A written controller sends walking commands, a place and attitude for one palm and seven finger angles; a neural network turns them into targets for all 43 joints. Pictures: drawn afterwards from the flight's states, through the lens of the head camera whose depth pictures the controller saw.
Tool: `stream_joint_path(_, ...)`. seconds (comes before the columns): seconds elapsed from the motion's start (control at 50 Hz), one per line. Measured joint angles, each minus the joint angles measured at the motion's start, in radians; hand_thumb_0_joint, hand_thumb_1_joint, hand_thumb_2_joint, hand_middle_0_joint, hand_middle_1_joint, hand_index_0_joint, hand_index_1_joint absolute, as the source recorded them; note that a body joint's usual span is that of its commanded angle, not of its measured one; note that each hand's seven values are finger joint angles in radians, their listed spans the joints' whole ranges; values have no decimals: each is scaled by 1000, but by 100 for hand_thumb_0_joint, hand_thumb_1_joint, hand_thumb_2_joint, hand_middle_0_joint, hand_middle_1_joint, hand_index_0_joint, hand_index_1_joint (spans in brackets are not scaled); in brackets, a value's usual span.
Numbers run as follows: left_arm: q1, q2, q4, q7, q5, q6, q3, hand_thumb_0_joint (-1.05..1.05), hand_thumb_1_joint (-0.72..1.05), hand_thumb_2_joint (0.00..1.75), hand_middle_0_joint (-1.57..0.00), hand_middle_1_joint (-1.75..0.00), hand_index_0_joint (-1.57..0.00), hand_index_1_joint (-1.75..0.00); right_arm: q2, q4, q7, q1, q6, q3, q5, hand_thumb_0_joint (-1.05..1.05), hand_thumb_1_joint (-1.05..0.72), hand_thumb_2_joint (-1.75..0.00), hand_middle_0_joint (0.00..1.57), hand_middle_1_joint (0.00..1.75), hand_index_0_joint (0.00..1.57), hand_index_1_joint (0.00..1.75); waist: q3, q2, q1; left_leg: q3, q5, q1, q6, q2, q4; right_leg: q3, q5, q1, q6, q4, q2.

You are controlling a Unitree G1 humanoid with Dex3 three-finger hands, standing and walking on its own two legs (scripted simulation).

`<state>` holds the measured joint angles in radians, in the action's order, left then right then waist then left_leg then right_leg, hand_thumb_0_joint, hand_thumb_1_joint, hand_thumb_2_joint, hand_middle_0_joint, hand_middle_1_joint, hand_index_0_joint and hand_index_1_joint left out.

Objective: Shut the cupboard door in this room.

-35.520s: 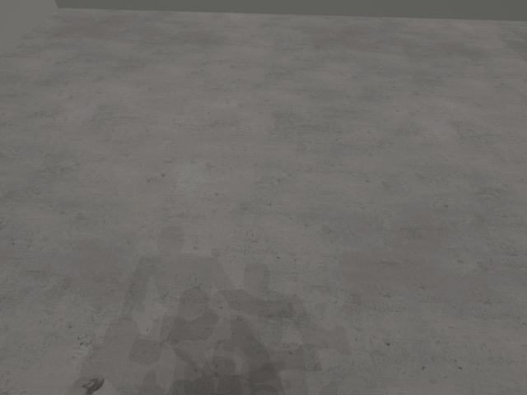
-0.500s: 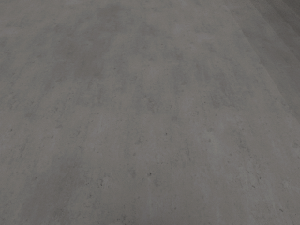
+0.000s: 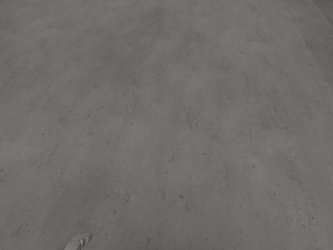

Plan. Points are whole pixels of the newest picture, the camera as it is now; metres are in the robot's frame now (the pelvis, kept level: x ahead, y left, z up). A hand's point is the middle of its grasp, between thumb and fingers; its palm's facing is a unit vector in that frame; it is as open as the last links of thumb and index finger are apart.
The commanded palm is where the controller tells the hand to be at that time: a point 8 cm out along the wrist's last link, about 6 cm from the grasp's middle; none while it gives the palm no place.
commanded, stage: turn or walk to find it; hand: left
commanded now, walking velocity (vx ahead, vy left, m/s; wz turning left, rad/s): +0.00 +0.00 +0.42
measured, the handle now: out of the picture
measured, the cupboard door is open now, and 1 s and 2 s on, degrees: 87 87 87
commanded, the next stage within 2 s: none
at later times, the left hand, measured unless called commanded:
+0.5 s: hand out of the picture -0.05 +0.23 -0.18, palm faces +0.29 -0.92 -0.25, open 7.3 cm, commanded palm none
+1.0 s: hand out of the picture +0.01 +0.21 -0.15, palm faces +0.42 -0.87 -0.27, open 7.3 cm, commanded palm none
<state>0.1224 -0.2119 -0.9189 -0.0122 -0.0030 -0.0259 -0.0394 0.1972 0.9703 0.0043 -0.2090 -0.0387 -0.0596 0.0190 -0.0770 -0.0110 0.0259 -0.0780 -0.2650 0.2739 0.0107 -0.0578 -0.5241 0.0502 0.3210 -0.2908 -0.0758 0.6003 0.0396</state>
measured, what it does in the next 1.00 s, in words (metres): steps on the spot, turning left: left foot, then right foot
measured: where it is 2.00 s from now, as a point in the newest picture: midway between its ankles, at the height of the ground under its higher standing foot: outside the picture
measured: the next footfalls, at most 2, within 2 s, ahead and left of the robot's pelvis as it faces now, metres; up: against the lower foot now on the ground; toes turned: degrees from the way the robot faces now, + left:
left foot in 0.48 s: -0.01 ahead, +0.13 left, +0.00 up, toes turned +18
right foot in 0.92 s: +0.08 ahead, -0.09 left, +0.00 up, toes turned +19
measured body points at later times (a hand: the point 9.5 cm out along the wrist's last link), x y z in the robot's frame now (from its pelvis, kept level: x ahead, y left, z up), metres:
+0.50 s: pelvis -0.01 +0.02 -0.01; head +0.03 +0.04 +0.44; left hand -0.06 +0.28 -0.16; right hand +0.15 -0.21 -0.14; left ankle -0.04 +0.12 -0.74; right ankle -0.01 -0.11 -0.73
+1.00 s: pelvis +0.00 -0.01 +0.00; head +0.04 -0.02 +0.45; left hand -0.01 +0.25 -0.12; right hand +0.14 -0.22 -0.17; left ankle -0.06 +0.11 -0.69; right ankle +0.04 -0.10 -0.73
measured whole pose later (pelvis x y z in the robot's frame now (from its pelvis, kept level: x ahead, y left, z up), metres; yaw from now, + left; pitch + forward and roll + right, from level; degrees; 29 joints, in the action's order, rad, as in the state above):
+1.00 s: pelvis +0.00 -0.01 +0.00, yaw +26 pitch +0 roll +1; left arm 0.15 -0.17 -0.90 -0.02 -0.01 0.00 -0.03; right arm 0.22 0.98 0.00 -0.21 -0.07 -0.08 0.02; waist -0.08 -0.05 0.02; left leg -0.07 -0.46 0.41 -0.02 -0.06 -0.89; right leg 0.11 0.31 -0.27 0.02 0.58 0.06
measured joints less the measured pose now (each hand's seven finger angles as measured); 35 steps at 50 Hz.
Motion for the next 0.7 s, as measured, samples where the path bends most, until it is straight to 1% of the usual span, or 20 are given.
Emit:
stream_joint_path(0.02,-1,9,3,-2,-3,11,3,0,91,90,-20,-30,-20,-30,8,5,-1,-8,-2,-4,-4,1,-90,-90,20,30,20,30,1,-15,0,-10,-15,18,-8,1,-34,12,-14,20,32,-43,-7)
stream_joint_path(0.04,-2,20,5,-4,-7,19,7,0,91,90,-20,-30,-20,-30,17,10,-1,-11,-6,-10,-7,1,-90,-90,20,30,20,30,-4,-33,3,-16,-84,42,-15,3,-100,26,-12,21,64,-36,-13)
stream_joint_path(0.06,1,28,9,-5,-8,25,10,0,91,90,-20,-30,-20,-30,22,15,-1,-13,-13,-14,-6,1,-90,-90,20,30,20,30,-7,-40,6,-13,-160,74,-21,-2,-192,37,-6,21,87,-25,-8)
stream_joint_path(0.08,7,34,13,-6,-9,29,12,0,91,90,-21,-30,-20,-30,26,20,-1,-15,-21,-17,-5,1,-90,-90,20,30,20,30,-9,-40,7,-4,-205,108,-25,-7,-298,46,-2,26,100,-24,-1)
stream_joint_path(0.1,13,40,15,-8,-8,29,12,0,91,90,-21,-30,-20,-30,31,24,-3,-16,-27,-21,-4,1,-90,-90,20,30,20,30,-12,-40,7,7,-218,139,-30,-6,-398,53,-2,36,107,-32,7)
stream_joint_path(0.14,25,50,13,-11,-8,27,13,0,91,90,-21,-30,-21,-30,39,30,-7,-17,-33,-25,-2,1,-90,-90,20,30,20,30,-16,-41,9,28,-191,183,-43,12,-545,72,-10,57,110,-55,18)
stream_joint_path(0.16,31,53,10,-12,-9,27,13,0,91,90,-21,-30,-21,-30,42,32,-10,-18,-34,-26,-2,1,-90,-90,20,30,19,30,-17,-40,10,34,-172,196,-51,24,-589,82,-14,66,109,-65,23)
stream_joint_path(0.2,45,55,5,-12,-11,28,13,0,91,90,-21,-30,-21,-30,45,36,-14,-17,-38,-26,-1,1,-90,-90,20,30,19,30,-17,-34,9,42,-146,206,-63,47,-625,99,-19,79,107,-79,34)
stream_joint_path(0.26,68,54,-4,-10,-14,29,12,0,90,90,-21,-30,-21,-30,45,42,-16,-8,-42,-23,-2,1,-91,-90,20,30,19,30,-18,-19,1,51,-148,189,-77,74,-582,122,-20,90,105,-89,51)
stream_joint_path(0.36,103,35,-23,-6,-21,26,4,0,91,90,-21,-30,-21,-30,42,41,-16,32,-39,-10,-7,1,-91,-90,20,30,19,30,-27,9,-26,87,-187,114,-76,92,-381,159,-11,89,91,-75,80)
stream_joint_path(0.42,121,12,-39,-5,-22,20,-5,0,90,90,-21,-30,-21,-30,38,26,-15,65,-29,-2,-11,1,-91,-90,20,30,19,30,-31,26,-43,119,-173,58,-66,87,-240,183,4,78,75,-43,96)
stream_joint_path(0.46,135,-8,-50,-5,-18,13,-12,0,90,90,-21,-30,-21,-30,37,9,-16,79,-14,3,-11,1,-91,-90,20,30,19,30,-26,35,-46,145,-79,1,-56,83,-97,202,27,62,57,3,110)
stream_joint_path(0.48,142,-19,-53,-5,-14,6,-18,0,90,90,-21,-30,-21,-30,36,0,-17,84,-4,4,-8,1,-91,-90,20,30,19,30,-22,42,-48,147,-28,-12,-24,78,-57,201,45,42,47,47,119)
stream_joint_path(0.5,140,-34,-60,-6,-12,-5,-22,0,90,90,-21,-30,-21,-30,29,-7,-17,93,3,5,-7,1,-91,-90,20,30,19,30,-27,61,-56,151,-32,-6,0,67,-72,170,112,14,35,115,126)
stream_joint_path(0.52,138,-45,-68,-9,-11,-17,-24,0,91,90,-21,-30,-21,-30,22,-13,-15,100,8,8,-7,1,-91,-90,20,30,19,30,-28,71,-62,153,-47,-3,13,62,-83,130,175,-18,25,194,118)
stream_joint_path(0.54,135,-52,-76,-11,-11,-29,-27,0,91,90,-21,-30,-21,-30,17,-19,-12,102,12,10,-5,1,-91,-90,20,30,19,30,-26,73,-64,148,-56,-5,20,61,-82,96,206,-49,18,272,104)
stream_joint_path(0.58,121,-60,-88,-8,-10,-40,-30,0,91,90,-20,-30,-20,-30,11,-26,-4,102,16,15,-2,1,-90,-90,20,30,19,30,-21,67,-62,132,-47,-16,24,58,-48,50,189,-100,10,389,81)
stream_joint_path(0.62,109,-62,-85,-2,-11,-38,-31,0,91,90,-20,-30,-20,-30,7,-26,1,100,17,19,-2,1,-90,-90,20,30,20,30,-16,60,-62,116,-17,-31,23,53,-3,22,142,-135,2,447,70)
stream_joint_path(0.66,100,-60,-75,1,-11,-31,-30,0,91,90,-20,-30,-20,-30,3,-25,2,96,18,21,-3,1,-90,-90,20,30,20,30,-11,53,-63,104,6,-42,28,47,35,5,109,-154,-6,460,66)
stream_joint_path(0.7,89,-55,-65,2,-10,-28,-26,0,91,90,-20,-30,-20,-30,-1,-24,2,88,19,22,-3,1,-90,-90,20,30,20,30,-6,45,-58,91,21,-48,29,42,58,-6,98,-158,-12,440,62)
